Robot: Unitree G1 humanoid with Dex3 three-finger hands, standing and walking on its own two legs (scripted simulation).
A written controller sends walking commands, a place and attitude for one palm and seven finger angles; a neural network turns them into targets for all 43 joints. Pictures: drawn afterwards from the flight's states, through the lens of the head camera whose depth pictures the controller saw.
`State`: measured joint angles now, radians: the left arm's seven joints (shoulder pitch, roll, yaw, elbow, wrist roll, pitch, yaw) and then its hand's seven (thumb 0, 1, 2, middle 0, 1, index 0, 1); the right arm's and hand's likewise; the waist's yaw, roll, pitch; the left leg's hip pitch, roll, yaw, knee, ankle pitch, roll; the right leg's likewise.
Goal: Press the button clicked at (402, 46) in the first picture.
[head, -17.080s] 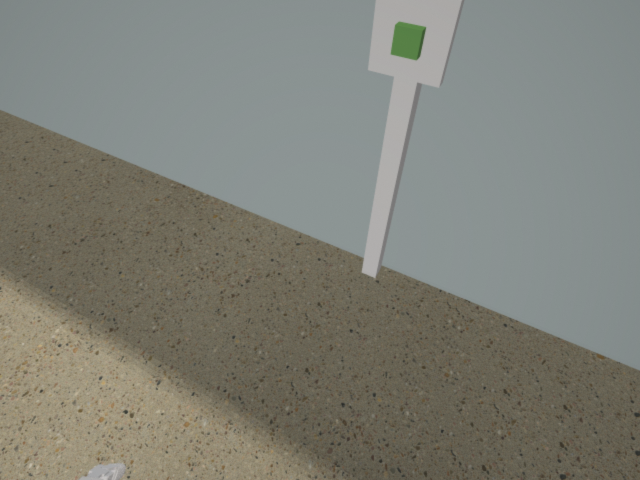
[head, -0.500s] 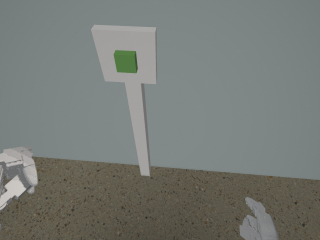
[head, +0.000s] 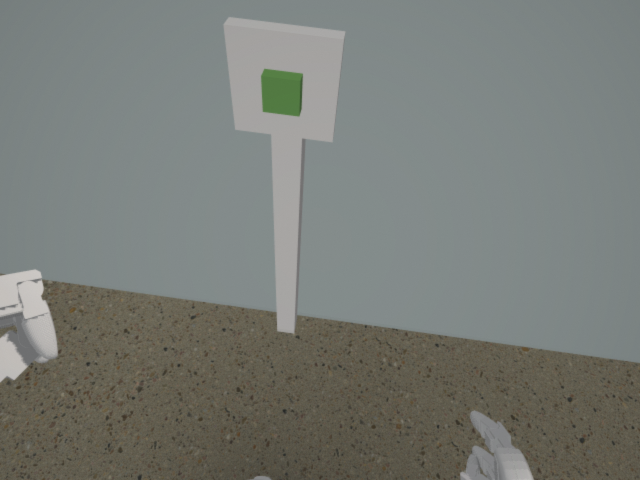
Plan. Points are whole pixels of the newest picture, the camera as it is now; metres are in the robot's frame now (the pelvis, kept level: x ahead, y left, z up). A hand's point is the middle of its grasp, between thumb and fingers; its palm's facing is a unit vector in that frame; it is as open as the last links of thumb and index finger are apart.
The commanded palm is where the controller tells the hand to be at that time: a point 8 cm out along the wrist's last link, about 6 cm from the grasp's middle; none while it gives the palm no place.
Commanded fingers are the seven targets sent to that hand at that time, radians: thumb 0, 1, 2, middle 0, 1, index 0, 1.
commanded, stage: step back with the hand held close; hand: left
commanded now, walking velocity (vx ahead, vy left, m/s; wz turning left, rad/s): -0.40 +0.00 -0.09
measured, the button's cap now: (282, 92) +0.66 +0.10 +0.15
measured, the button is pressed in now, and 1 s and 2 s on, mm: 0 0 0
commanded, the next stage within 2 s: stop stepping back and stand still in 0.40 s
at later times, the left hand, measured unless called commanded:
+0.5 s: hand out of the picture +0.12 +0.26 +0.18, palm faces +0.28 -0.87 -0.41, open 3.1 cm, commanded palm +0.06 +0.30 +0.19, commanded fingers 0.00 0.90 0.90 -1.30 -1.50 -1.30 -1.50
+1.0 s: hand out of the picture +0.02 +0.27 +0.19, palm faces +0.25 -0.87 -0.43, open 3.1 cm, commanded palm -0.01 +0.32 +0.19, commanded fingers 0.00 0.90 0.90 -1.30 -1.50 -1.30 -1.50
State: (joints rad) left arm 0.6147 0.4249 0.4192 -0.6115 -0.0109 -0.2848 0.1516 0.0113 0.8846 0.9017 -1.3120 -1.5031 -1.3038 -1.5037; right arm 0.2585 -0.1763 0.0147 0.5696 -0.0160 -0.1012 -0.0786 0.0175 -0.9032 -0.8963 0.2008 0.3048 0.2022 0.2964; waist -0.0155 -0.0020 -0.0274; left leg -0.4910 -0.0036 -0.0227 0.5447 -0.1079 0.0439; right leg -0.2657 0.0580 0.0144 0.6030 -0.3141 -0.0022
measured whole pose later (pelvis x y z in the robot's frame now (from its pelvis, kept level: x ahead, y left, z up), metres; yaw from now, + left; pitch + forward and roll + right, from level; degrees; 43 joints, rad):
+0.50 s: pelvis -0.09 +0.03 +0.01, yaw -4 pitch +3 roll -6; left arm 0.62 0.43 0.38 -0.64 -0.06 -0.27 0.13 0.01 0.89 0.90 -1.31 -1.50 -1.30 -1.50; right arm 0.18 -0.17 0.00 0.57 -0.03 -0.12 -0.05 0.02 -0.90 -0.90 0.20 0.30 0.20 0.30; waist 0.01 0.01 -0.03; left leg -0.46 0.03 -0.02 0.31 0.08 0.05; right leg -0.25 0.09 -0.02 0.66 -0.52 -0.03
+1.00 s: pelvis -0.17 +0.06 +0.01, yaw -8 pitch -1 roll -1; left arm 0.67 0.43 0.36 -0.64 -0.03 -0.20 0.13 0.01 0.88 0.90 -1.31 -1.50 -1.30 -1.50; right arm 0.28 -0.19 0.01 0.66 -0.02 -0.07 -0.07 0.02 -0.90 -0.90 0.20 0.31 0.20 0.30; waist 0.01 -0.04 -0.08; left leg -0.52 -0.01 0.01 0.89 -0.32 -0.01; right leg -0.23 0.03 -0.08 0.50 -0.26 -0.05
